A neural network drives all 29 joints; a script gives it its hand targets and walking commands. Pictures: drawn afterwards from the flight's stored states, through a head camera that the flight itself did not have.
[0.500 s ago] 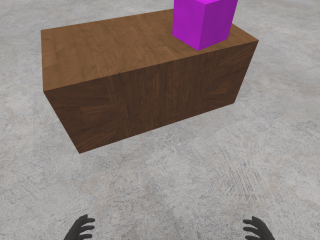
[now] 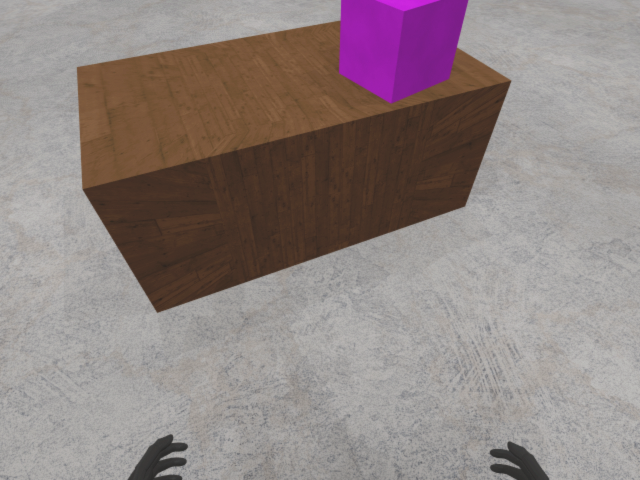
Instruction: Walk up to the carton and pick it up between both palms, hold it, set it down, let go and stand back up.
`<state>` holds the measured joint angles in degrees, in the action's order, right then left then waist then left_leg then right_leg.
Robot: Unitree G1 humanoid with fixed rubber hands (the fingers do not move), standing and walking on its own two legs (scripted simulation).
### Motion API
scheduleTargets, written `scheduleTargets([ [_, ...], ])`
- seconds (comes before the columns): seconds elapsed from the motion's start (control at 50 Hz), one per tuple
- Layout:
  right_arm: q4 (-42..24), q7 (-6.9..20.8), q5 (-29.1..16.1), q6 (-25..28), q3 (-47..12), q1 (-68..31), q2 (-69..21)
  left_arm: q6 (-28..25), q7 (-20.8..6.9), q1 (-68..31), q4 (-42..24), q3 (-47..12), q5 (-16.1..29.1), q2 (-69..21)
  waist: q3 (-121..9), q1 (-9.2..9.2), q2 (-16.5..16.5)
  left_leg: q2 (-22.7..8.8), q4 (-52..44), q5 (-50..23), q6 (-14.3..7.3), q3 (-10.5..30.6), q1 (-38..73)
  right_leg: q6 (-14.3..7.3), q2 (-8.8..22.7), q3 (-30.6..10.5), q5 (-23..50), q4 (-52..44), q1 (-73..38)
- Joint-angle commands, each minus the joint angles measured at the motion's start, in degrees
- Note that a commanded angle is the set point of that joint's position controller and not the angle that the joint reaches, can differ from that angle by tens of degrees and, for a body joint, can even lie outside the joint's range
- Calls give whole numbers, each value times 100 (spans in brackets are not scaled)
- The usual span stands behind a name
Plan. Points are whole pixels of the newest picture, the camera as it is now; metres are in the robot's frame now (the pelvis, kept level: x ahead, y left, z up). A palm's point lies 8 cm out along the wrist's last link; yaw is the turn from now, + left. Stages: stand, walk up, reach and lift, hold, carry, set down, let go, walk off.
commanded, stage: stand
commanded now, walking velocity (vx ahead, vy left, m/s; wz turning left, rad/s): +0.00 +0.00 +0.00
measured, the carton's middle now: (398, 35) +1.40 -0.19 -0.03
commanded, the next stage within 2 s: none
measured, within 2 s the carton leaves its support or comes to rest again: neither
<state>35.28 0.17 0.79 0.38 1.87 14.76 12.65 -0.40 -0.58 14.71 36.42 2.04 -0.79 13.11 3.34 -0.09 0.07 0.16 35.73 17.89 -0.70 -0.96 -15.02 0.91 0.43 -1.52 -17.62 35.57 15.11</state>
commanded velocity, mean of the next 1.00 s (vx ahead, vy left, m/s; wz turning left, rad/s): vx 0.00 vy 0.00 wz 0.00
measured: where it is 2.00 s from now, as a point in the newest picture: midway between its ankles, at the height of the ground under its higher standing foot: outside the picture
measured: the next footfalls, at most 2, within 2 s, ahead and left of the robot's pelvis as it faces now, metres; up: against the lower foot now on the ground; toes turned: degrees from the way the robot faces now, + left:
none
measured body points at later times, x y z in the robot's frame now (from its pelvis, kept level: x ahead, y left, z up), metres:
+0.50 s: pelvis +0.00 +0.00 +0.00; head +0.01 -0.01 +0.45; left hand +0.13 +0.25 -0.10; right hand +0.12 -0.25 -0.10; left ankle +0.02 +0.11 -0.73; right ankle +0.02 -0.13 -0.73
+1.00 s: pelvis +0.00 +0.00 +0.00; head +0.00 -0.01 +0.45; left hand +0.12 +0.25 -0.10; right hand +0.11 -0.26 -0.11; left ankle +0.02 +0.11 -0.73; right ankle +0.02 -0.13 -0.73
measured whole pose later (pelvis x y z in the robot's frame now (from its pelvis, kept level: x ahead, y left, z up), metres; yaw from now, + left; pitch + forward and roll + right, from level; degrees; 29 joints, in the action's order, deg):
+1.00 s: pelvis +0.00 +0.00 +0.00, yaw +0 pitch -3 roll +0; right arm 38.1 0.2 0.6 0.2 1.5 15.7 13.4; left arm -0.2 -0.2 15.3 37.8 1.3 -0.7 13.5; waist 3.0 0.2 0.3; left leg -0.2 33.8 16.8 -0.3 -1.1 -14.3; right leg 0.6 0.1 -1.7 -16.6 33.8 14.6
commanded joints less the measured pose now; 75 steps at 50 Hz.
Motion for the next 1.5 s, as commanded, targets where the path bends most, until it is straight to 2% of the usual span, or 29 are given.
scheduleTargets([
  [0.0, -542, -24, -18, 126, 203, -102, 737, -131, 27, -94, -499, 191, -17, 708, -231, -2, 49, -495, -932, -514, -156, 637, -144, -280, 377, -488, 747, -684, -61],
  [0.12, -493, -24, -6, 117, 215, -74, 787, -122, 25, -79, -457, 182, 6, 675, -347, -16, -19, -528, -881, -628, -166, 648, 18, -282, 379, -461, 734, -677, -28],
  [0.18, -462, -22, -11, 111, 186, -42, 769, -100, 38, -119, -488, 175, 8, 736, -219, 9, -61, -519, -930, -476, -156, 618, -86, -307, 411, -510, 681, -735, -14],
  [0.22, -445, -22, -9, 104, 203, -34, 762, -93, 35, -109, -453, 190, 8, 757, -216, 38, 55, -509, -982, -329, -163, 618, -78, -306, 398, -524, 536, -744, 64],
  [0.24, -429, -24, -25, 106, 190, -27, 746, -93, 36, -147, -461, 195, 12, 758, -156, 19, -22, -514, -975, -300, -152, 646, -149, -296, 387, -512, 485, -775, 69],
  [0.26, -429, -25, -27, 109, 189, -23, 764, -95, 37, -99, -478, 176, 3, 736, -136, 16, 73, -508, -993, -292, -153, 618, -159, -291, 387, -528, 475, -794, 83],
  [0.28, -420, -20, -21, 110, 192, -37, 763, -99, 39, -118, -477, 185, 6, 743, -92, 6, 0, -516, -987, -205, -156, 652, -203, -303, 389, -534, 378, -824, 79],
  [0.32, -397, -16, -24, 116, 194, -8, 787, -116, 36, -98, -459, 179, 3, 757, -189, 22, 46, -511, -975, -368, -150, 641, -84, -310, 385, -546, 500, -813, 73],
  [0.38, -383, -19, -17, 118, 195, 41, 773, -125, 43, -87, -438, 160, 5, 753, -270, 31, -116, -527, -961, -537, -156, 658, -6, -301, 383, -513, 652, -776, 36],
  [0.44, -382, -20, 4, 113, 193, -4, 798, -123, 42, -66, -417, 160, 13, 747, -325, 24, 27, -514, -889, -605, -147, 588, 61, -305, 405, -538, 746, -802, -13],
  [0.6, -309, -25, -14, 88, 182, 56, 805, -93, 48, -3, -404, 157, 10, 766, -103, 13, 42, -519, -1007, -226, -146, 613, -78, -308, 399, -573, 353, -917, 157],
  [0.66, -304, -21, -12, 106, 163, 61, 811, -120, 49, -67, -396, 152, 13, 795, -212, 26, -134, -515, -953, -451, -133, 591, 60, -307, 401, -556, 563, -887, 143],
  [0.74, -245, -22, -16, 103, 182, 56, 818, -104, 47, 31, -381, 153, 10, 736, -195, -12, 91, -528, -1029, -380, -138, 612, 34, -300, 381, -567, 530, -887, 65],
  [0.78, -261, -20, -30, 107, 176, 72, 827, -101, 52, -8, -375, 148, 10, 798, -183, 26, -79, -552, -1046, -408, -160, 659, -30, -282, 345, -517, 532, -849, 67],
  [0.82, -234, -28, -22, 112, 175, 40, 845, -104, 51, 19, -377, 129, 9, 731, -262, -12, 66, -552, -996, -634, -154, 613, 24, -293, 372, -517, 762, -827, -50],
  [0.86, -237, -30, -17, 101, 185, 45, 840, -102, 57, 36, -377, 140, 14, 778, -194, -3, 138, -510, -980, -589, -135, 588, 17, -297, 388, -536, 712, -878, 40],
  [0.88, -242, -22, -21, 100, 163, 100, 801, -96, 62, -2, -348, 149, 6, 824, -194, 29, -10, -525, -1025, -440, -142, 598, -11, -293, 383, -553, 594, -881, 2],
  [0.92, -231, -18, -16, 90, 172, 81, 836, -92, 60, 10, -339, 147, 19, 800, -177, 31, -58, -520, -1034, -374, -152, 618, 51, -293, 379, -555, 484, -906, 123],
  [0.98, -230, -26, -30, 85, 169, 42, 880, -86, 60, 5, -338, 133, 19, 746, -62, -5, 4, -543, -1093, -196, -151, 643, -89, -279, 358, -544, 329, -951, 133],
  [1.0, -224, -26, -26, 86, 163, 69, 861, -88, 62, -2, -338, 138, 2, 771, -97, 20, 74, -535, -1095, -190, -152, 662, -110, -302, 378, -564, 330, -950, 73],
  [1.06, -195, -23, -23, 100, 159, 115, 837, -109, 64, 21, -299, 145, 9, 836, -155, 25, -116, -507, -1019, -390, -137, 596, 41, -294, 411, -595, 445, -987, 140],
  [1.14, -141, -28, -19, 117, 161, 120, 873, -106, 72, 11, -292, 132, 10, 799, -328, 36, -42, -540, -1014, -653, -154, 610, 70, -281, 382, -527, 782, -884, -78],
  [1.18, -139, -32, -16, 108, 164, 71, 883, -104, 68, 57, -289, 135, 20, 798, -362, -2, 93, -540, -1005, -604, -143, 591, 129, -293, 390, -545, 724, -879, -50],
  [1.24, -136, -28, -25, 96, 151, 139, 837, -84, 81, 24, -284, 141, 9, 816, -291, 34, -55, -533, -1049, -554, -146, 635, 30, -279, 372, -505, 677, -874, -82],
  [1.3, -144, -33, -17, 91, 149, 108, 860, -81, 67, 46, -267, 129, 6, 789, -153, 19, 114, -550, -1072, -507, -160, 618, -12, -279, 372, -527, 672, -904, -45],
  [1.34, -118, -34, -39, 91, 148, 145, 855, -84, 69, 51, -254, 144, 21, 824, -159, 2, 28, -546, -1122, -418, -158, 626, -49, -273, 364, -525, 569, -908, -14],
  [1.36, -135, -39, -37, 92, 154, 125, 872, -84, 68, 65, -248, 128, 12, 778, -82, -8, 92, -560, -1110, -421, -166, 646, -41, -278, 367, -528, 569, -936, -4],
  [1.4, -114, -38, -49, 96, 147, 154, 885, -84, 77, 28, -231, 132, 13, 789, -120, 27, -60, -541, -1105, -488, -148, 631, -57, -284, 368, -525, 642, -937, -17],
  [1.48, -105, -40, -32, 98, 134, 151, 875, -95, 84, 68, -220, 116, 26, 822, -177, 29, -30, -532, -1062, -558, -144, 611, 55, -279, 386, -550, 713, -946, 15],
])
